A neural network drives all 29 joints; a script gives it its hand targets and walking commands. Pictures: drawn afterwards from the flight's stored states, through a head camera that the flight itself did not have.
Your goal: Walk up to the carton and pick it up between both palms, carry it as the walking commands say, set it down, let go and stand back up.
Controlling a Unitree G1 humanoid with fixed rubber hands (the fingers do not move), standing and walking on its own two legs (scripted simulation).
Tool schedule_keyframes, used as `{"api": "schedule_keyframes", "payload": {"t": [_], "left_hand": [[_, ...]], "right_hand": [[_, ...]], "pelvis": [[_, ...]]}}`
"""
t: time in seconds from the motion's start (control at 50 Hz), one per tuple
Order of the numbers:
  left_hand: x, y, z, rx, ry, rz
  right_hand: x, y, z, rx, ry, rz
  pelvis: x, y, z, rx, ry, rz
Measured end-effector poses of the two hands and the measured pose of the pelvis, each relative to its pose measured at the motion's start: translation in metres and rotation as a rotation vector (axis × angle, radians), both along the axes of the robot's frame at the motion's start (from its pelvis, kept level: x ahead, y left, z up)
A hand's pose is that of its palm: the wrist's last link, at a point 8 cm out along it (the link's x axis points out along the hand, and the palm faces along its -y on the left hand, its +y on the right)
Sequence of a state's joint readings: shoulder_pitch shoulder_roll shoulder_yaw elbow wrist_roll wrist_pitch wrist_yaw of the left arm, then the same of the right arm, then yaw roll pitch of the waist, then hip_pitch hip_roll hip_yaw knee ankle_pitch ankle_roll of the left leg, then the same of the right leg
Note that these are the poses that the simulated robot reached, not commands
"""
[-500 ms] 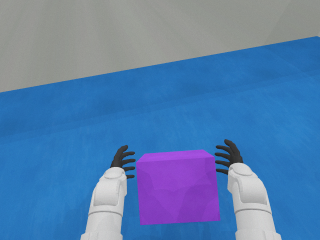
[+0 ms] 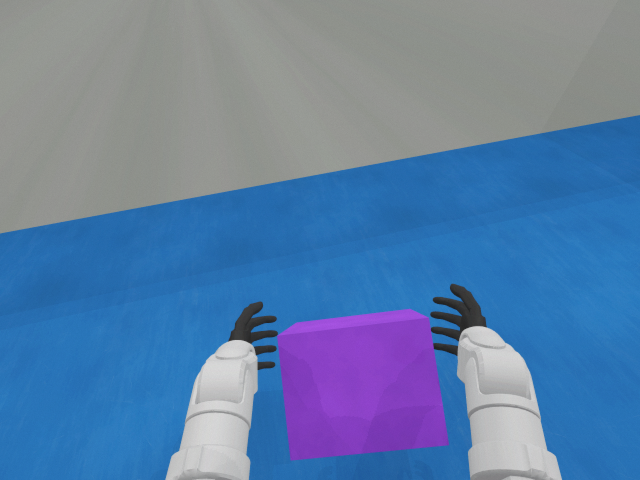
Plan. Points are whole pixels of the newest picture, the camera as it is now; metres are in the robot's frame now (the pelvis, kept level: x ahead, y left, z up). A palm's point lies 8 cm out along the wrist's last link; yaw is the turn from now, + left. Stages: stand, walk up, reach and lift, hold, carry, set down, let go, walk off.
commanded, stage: hold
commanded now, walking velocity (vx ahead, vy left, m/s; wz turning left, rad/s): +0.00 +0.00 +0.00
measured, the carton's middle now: (359, 373) +0.32 -0.02 -0.09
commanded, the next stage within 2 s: set down in 0.58 s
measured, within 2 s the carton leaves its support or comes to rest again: neither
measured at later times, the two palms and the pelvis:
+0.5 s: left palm (237, 366) +0.26 +0.14 +0.04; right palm (467, 345) +0.27 -0.16 +0.04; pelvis +0.00 -0.01 +0.01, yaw +1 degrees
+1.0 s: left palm (245, 371) +0.28 +0.14 +0.00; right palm (462, 361) +0.28 -0.16 +0.00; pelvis -0.01 +0.01 +0.00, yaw +2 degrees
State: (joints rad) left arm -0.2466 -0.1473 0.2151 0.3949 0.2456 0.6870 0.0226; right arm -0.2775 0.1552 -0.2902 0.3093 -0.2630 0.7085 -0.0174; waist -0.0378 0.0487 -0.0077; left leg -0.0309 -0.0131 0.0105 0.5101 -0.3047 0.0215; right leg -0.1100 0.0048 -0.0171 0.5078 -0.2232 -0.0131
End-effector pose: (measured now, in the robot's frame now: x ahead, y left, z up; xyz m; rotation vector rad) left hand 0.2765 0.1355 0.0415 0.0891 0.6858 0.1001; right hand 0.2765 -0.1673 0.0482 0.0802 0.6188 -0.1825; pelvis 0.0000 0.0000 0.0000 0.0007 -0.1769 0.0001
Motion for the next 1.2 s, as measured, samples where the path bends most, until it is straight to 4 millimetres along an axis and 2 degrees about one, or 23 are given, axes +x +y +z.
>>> {"api": "schedule_keyframes", "payload": {"t": [0.16,0.3,0.42,0.64,0.74,0.8,0.98,1.2], "left_hand": [[0.005,-0.008,0.004,0.022,-0.004,-0.015],[-0.008,-0.003,-0.004,0.024,0.034,0.008],[-0.014,0.0,-0.007,0.015,0.053,-0.003],[-0.014,0.014,-0.002,-0.027,0.01,0.018],[-0.013,0.014,-0.011,-0.058,0.021,0.027],[-0.011,0.01,-0.021,-0.041,0.048,0.006],[0.002,0.004,-0.044,0.001,0.078,0.001],[0.016,-0.003,-0.085,-0.032,0.088,0.037]], "right_hand": [[0.01,-0.008,0.002,-0.007,-0.009,0.004],[0.007,-0.002,-0.009,-0.039,0.03,0.052],[0.001,0.001,-0.014,-0.044,0.047,0.031],[-0.002,0.015,0.002,-0.059,0.011,0.028],[-0.005,0.016,0.004,-0.07,0.022,0.024],[-0.005,0.012,-0.004,-0.056,0.043,0.0],[0.0,0.004,-0.046,0.001,0.069,0.007],[0.019,0.0,-0.076,-0.03,0.075,-0.004]], "pelvis": [[0.006,-0.013,0.002,0.0,-0.023,0.006],[0.007,-0.018,0.006,-0.002,-0.003,0.031],[0.001,-0.012,0.007,-0.005,0.014,0.031],[-0.01,0.002,0.004,-0.007,0.009,0.006],[-0.015,0.008,0.002,-0.009,-0.01,0.021],[-0.017,0.011,0.001,-0.007,-0.01,0.027],[-0.014,0.014,-0.003,0.001,0.071,0.027],[-0.009,-0.002,-0.011,0.006,0.23,0.041]]}}
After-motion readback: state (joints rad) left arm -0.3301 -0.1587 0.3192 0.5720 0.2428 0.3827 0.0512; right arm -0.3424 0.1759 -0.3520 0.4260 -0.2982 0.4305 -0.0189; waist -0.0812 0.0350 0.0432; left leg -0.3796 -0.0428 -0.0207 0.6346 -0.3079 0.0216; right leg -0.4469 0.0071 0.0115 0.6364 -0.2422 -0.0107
